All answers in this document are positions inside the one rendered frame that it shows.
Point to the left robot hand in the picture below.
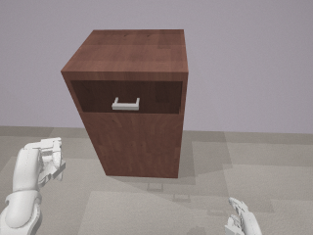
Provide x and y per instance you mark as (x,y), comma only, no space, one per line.
(30,162)

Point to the robot left forearm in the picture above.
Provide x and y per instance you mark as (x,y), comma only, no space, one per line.
(22,216)

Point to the right robot hand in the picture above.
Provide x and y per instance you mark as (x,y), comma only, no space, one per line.
(246,224)

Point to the drawer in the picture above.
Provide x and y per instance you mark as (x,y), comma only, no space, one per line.
(156,96)

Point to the cabinet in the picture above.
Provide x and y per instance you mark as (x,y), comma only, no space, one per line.
(133,144)

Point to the handle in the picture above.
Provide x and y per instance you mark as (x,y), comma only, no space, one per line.
(126,106)

